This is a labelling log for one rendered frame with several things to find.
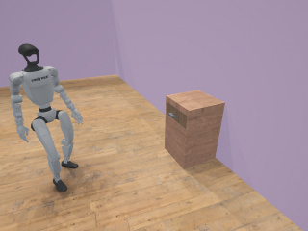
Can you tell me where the left robot forearm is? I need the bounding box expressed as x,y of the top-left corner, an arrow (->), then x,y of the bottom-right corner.
59,90 -> 75,110

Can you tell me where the handle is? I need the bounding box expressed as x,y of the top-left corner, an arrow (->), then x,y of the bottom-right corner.
168,113 -> 178,118

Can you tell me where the drawer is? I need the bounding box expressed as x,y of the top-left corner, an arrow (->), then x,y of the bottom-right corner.
167,102 -> 188,129

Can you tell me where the robot head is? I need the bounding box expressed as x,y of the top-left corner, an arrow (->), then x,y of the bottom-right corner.
18,43 -> 44,72

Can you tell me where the robot right upper arm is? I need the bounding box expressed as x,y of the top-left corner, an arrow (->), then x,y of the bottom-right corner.
8,71 -> 24,104

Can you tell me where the left robot hand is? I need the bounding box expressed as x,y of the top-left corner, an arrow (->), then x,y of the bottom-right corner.
71,108 -> 83,124

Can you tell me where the right robot hand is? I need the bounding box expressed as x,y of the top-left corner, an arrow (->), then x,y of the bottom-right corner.
16,124 -> 30,142

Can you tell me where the robot left upper arm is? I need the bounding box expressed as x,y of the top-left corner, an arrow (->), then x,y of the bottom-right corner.
45,66 -> 64,94

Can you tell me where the right robot shin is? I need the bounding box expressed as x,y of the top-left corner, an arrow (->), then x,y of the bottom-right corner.
46,155 -> 61,182

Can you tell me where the right robot forearm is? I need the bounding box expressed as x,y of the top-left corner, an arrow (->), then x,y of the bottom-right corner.
11,96 -> 24,126

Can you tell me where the cabinet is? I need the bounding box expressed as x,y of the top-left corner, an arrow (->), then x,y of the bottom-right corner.
165,90 -> 225,169

